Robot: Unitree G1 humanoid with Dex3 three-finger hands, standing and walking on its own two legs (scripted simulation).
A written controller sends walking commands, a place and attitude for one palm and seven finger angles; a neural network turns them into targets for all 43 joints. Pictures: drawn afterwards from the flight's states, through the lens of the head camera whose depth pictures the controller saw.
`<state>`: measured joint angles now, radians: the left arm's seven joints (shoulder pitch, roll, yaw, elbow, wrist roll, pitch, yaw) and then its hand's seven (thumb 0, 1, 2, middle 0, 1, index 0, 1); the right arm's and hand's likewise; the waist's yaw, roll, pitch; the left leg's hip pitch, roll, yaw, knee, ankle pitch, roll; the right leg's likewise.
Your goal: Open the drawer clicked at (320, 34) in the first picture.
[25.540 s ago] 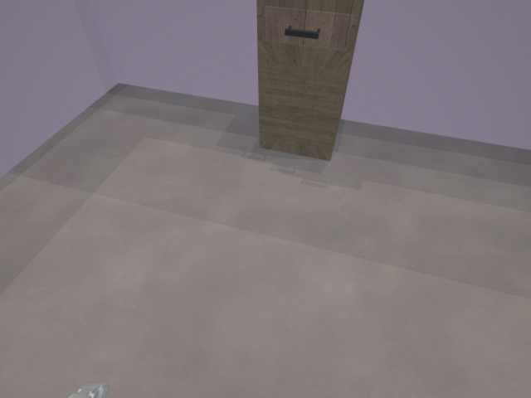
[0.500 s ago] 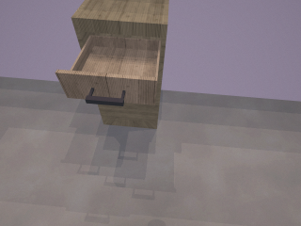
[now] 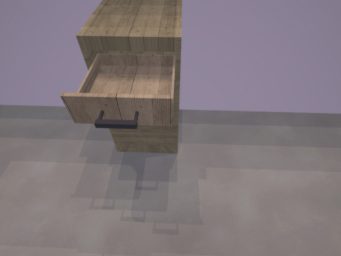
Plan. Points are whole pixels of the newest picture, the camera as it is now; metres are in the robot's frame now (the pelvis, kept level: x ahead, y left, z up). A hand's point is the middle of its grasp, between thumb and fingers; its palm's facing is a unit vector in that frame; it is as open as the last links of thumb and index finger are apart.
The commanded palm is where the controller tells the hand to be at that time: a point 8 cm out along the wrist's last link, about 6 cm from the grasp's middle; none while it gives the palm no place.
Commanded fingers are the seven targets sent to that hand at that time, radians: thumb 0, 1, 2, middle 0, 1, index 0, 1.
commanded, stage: let the arm hang, fingers relaxed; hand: left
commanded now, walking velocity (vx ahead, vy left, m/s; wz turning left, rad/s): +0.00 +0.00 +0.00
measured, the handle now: (117, 119) +0.55 +0.22 -0.06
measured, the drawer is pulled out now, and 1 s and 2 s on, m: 0.30 0.30 0.30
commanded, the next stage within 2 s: look to check the result in 0.14 s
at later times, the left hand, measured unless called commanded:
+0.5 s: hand out of the picture +0.01 +0.16 -0.17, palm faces +0.05 -0.98 -0.20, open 7.4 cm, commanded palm none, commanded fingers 0.00 0.90 0.90 -0.20 -0.30 -0.20 -0.30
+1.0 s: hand out of the picture +0.02 +0.15 -0.17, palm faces +0.05 -0.98 -0.21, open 7.4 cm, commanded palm none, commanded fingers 0.00 0.90 0.90 -0.20 -0.30 -0.20 -0.30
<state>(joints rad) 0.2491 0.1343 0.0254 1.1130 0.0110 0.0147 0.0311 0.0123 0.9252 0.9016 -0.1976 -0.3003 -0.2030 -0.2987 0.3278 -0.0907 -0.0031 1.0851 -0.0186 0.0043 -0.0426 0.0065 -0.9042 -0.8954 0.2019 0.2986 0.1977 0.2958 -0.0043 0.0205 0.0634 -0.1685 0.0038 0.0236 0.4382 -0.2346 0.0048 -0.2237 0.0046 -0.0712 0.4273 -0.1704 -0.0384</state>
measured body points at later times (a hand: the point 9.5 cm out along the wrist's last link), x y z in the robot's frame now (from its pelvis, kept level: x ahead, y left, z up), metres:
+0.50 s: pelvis +0.01 -0.01 +0.00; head +0.03 -0.02 +0.45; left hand +0.01 +0.21 -0.16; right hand -0.01 -0.22 -0.17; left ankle +0.00 +0.12 -0.74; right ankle +0.04 -0.10 -0.74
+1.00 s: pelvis +0.02 -0.02 +0.00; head +0.05 -0.03 +0.45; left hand +0.02 +0.20 -0.15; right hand +0.00 -0.23 -0.17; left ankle +0.00 +0.12 -0.74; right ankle +0.04 -0.10 -0.74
